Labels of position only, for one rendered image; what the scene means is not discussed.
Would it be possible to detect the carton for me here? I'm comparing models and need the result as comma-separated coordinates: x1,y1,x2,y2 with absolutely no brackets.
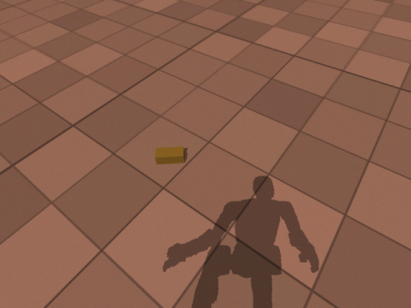
155,146,184,164

